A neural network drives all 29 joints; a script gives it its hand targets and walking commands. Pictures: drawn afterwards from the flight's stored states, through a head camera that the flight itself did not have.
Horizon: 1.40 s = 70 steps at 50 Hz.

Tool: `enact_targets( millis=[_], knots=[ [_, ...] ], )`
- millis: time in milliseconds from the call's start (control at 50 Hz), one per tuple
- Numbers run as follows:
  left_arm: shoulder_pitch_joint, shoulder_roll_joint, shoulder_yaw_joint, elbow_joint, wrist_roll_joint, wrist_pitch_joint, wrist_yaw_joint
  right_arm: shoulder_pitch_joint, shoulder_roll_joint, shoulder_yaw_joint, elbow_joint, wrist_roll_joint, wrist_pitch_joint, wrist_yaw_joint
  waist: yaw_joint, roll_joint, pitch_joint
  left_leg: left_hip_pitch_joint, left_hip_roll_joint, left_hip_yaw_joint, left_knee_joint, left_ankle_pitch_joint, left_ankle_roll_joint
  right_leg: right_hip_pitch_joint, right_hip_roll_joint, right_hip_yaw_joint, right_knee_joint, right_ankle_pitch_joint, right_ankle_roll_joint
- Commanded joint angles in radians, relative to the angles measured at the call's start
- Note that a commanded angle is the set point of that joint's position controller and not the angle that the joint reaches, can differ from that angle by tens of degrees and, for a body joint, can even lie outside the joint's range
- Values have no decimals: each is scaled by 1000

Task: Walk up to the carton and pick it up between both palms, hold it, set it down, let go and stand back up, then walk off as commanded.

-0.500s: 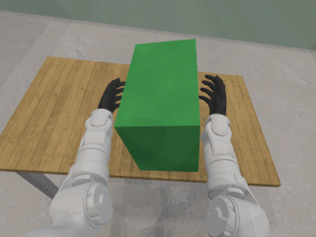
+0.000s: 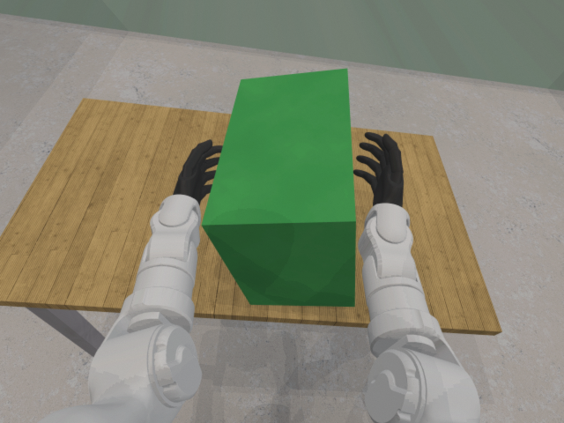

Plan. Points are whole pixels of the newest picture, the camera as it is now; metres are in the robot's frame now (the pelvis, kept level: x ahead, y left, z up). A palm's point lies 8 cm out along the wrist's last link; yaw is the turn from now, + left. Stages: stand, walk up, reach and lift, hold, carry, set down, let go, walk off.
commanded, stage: set down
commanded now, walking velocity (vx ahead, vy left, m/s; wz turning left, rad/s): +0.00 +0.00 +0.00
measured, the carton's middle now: (296, 191) +0.49 -0.03 +0.01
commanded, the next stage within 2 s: none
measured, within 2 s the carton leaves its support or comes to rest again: rests again in 1.62 s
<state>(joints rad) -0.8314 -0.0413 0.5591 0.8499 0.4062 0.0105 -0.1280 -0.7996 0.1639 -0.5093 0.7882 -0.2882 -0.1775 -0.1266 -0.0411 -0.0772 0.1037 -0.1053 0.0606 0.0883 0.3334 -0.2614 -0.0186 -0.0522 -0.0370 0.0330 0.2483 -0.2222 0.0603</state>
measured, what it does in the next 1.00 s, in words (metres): stands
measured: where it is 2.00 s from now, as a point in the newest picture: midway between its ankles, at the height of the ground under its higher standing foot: outside the picture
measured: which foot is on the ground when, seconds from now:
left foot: down 0.00-1.00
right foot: down 0.00-1.00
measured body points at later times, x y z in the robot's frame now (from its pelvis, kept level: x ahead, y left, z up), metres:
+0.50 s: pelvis +0.00 +0.00 +0.00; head +0.07 +0.03 +0.44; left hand +0.44 +0.13 +0.06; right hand +0.43 -0.14 +0.11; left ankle -0.06 +0.12 -0.75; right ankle -0.07 -0.16 -0.75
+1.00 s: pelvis -0.03 +0.00 +0.00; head +0.06 +0.03 +0.44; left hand +0.44 +0.16 +0.04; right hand +0.42 -0.17 +0.07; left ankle -0.06 +0.12 -0.75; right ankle -0.07 -0.16 -0.75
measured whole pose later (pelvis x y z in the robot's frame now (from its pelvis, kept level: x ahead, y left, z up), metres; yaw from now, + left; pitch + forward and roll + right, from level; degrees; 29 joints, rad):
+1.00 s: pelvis -0.03 +0.00 +0.00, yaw +0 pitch +15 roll -1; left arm -1.02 0.20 0.20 1.37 0.12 -0.26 0.00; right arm -0.93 -0.06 -0.33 1.21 -0.06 -0.28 -0.18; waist -0.04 -0.08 -0.07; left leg -0.41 0.06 0.09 0.34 -0.19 -0.02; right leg -0.37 -0.04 0.03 0.28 -0.17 0.05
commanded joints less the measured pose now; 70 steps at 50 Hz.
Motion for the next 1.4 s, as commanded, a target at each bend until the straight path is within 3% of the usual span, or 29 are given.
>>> enact_targets(
  millis=[0,20,40,120,160,200,260,360,440,520,660,720,820,960,980,1080,1140,1200,1280,1380],
  knots=[
    [-341,-305,-122,87,78,-36,-100,-173,415,157,194,-167,58,130,-19,99,-262,36,-69,43,33,551,15,-26,74,-128,74,513,19],
    [-335,-309,-120,87,76,-41,-101,-167,425,168,197,-164,58,131,-14,97,-271,30,-71,47,35,554,18,-15,71,-122,79,543,21],
    [-346,-307,-126,86,74,-40,-103,-171,415,157,201,-171,60,128,-33,98,-272,23,-73,43,36,550,16,-19,73,-124,84,550,20],
    [-349,-220,-80,131,81,-41,-101,-166,369,157,194,-161,71,128,-13,85,-263,-6,-78,49,16,486,28,16,65,-113,82,553,24],
    [-355,-208,-71,122,81,-47,-95,-166,357,124,182,-177,73,120,-29,66,-250,-19,-80,49,6,460,36,27,69,-112,82,558,27],
    [-362,-252,-69,107,91,-50,-99,-180,403,123,171,-185,76,124,-23,62,-233,-23,-80,44,3,447,45,12,66,-111,77,540,26],
    [-352,-199,-65,114,82,-51,-89,-165,345,106,172,-182,78,114,-33,55,-245,-15,-81,45,9,442,45,9,68,-107,80,550,29],
    [-354,-145,-73,94,69,-47,-65,-163,278,90,184,-158,78,97,-36,99,-243,28,-68,38,21,485,35,-52,78,-115,65,472,23],
    [-342,-21,-112,90,22,-44,-10,-145,137,111,209,-89,69,60,-31,129,-242,59,-56,29,42,532,16,-106,93,-117,55,421,15],
    [-335,138,-201,86,-85,-59,65,-123,-32,189,244,38,34,2,-26,148,-301,45,-55,28,68,578,-3,-114,108,-106,60,487,10],
    [-438,276,-233,242,-217,-176,121,-254,-56,302,292,180,-46,-29,36,62,-631,-242,-83,54,71,466,23,53,74,-43,156,748,6],
    [-478,315,-254,319,-259,-227,142,-299,-91,316,355,227,-69,-38,32,48,-694,-329,-83,53,74,424,28,50,67,-36,185,760,5],
    [-524,350,-316,466,-330,-279,137,-363,-167,329,450,287,-86,-39,5,59,-715,-359,-81,46,91,405,25,-23,58,-35,190,713,-7],
    [-582,360,-448,572,-424,-309,131,-424,-271,347,566,359,-94,-30,-33,135,-732,-257,-68,20,121,436,-8,-194,70,-73,156,532,-40],
    [-598,364,-462,567,-433,-317,135,-433,-279,351,567,363,-99,-30,-31,156,-765,-237,-65,18,129,455,-17,-214,72,-77,154,511,-46],
    [-545,394,-450,618,-444,-342,125,-405,-302,387,612,402,-133,-38,-16,126,-745,-234,-71,18,146,489,-24,-199,75,-74,160,560,-40],
    [-548,397,-458,619,-455,-358,120,-413,-319,381,624,406,-156,-49,-30,129,-744,-261,-71,9,143,469,-26,-185,78,-75,167,559,-42],
    [-505,406,-441,637,-462,-378,109,-380,-306,422,587,426,-185,-54,-5,93,-755,-277,-77,17,148,480,-19,-145,79,-72,182,610,-34],
    [-455,403,-409,647,-449,-392,97,-328,-298,449,608,447,-213,-66,3,73,-734,-310,-83,16,131,455,-12,-96,75,-66,189,631,-28],
    [-424,395,-398,658,-435,-395,91,-298,-309,470,612,474,-249,-74,12,89,-710,-284,-87,20,147,463,-27,-118,83,-74,186,601,-32]
  ],
)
